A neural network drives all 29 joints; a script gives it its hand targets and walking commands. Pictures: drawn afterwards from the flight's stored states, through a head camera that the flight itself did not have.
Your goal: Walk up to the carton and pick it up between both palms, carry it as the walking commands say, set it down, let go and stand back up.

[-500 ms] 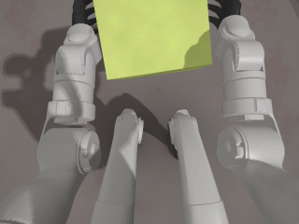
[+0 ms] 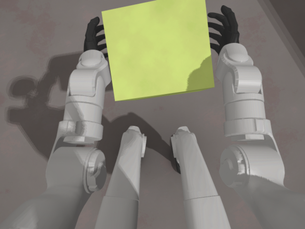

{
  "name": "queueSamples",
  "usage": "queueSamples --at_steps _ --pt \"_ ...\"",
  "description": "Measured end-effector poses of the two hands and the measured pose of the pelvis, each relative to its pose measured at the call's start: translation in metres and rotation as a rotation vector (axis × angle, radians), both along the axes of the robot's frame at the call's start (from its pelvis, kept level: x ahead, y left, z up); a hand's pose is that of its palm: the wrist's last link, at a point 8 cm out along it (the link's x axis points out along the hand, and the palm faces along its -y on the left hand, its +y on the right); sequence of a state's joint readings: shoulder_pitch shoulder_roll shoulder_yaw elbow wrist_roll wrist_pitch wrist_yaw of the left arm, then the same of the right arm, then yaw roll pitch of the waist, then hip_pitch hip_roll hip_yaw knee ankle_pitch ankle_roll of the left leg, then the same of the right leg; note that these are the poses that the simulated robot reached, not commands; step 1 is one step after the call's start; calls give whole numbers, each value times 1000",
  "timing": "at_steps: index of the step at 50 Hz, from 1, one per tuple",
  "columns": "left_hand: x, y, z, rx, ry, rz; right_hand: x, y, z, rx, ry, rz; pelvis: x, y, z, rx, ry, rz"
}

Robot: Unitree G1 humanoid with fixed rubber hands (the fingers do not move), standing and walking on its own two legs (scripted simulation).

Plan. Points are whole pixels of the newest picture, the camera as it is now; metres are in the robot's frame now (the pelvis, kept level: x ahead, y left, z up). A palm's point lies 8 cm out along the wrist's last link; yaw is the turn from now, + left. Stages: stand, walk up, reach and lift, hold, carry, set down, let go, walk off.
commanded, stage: reach and lift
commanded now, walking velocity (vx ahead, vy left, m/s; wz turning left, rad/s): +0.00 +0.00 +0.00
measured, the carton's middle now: (160, 59) +0.50 +0.00 -0.12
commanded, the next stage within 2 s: none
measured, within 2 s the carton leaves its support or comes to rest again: neither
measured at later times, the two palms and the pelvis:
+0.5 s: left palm (83, 52) +0.45 +0.15 +0.02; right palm (244, 44) +0.46 -0.14 +0.03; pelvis +0.00 -0.01 +0.06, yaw +0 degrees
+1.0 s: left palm (59, 52) +0.43 +0.16 +0.08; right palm (260, 39) +0.44 -0.13 +0.09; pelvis +0.02 +0.00 +0.11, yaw +1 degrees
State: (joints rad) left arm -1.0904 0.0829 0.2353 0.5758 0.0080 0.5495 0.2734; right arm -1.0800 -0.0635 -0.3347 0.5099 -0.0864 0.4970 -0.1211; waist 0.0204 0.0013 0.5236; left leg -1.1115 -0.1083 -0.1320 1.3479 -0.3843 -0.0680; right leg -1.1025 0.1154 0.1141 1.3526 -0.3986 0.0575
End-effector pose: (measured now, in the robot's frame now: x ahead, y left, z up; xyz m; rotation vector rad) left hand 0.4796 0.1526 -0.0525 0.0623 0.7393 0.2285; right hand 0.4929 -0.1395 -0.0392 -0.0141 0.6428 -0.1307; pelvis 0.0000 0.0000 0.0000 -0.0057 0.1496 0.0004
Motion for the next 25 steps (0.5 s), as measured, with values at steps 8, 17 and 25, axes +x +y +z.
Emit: queueSamples --at_steps 8,17,25 --pt "-13 -3 16 -1 12 7 -12 -3 16 -4 14 4 3 -5 21 4 -23 -1" --pt "-25 -3 40 -15 14 13 -26 -4 39 15 16 -13 5 -10 39 15 -65 -3" --pt "-25 -2 69 -16 -12 12 -28 -3 68 15 -4 -18 5 -11 56 10 -100 0"
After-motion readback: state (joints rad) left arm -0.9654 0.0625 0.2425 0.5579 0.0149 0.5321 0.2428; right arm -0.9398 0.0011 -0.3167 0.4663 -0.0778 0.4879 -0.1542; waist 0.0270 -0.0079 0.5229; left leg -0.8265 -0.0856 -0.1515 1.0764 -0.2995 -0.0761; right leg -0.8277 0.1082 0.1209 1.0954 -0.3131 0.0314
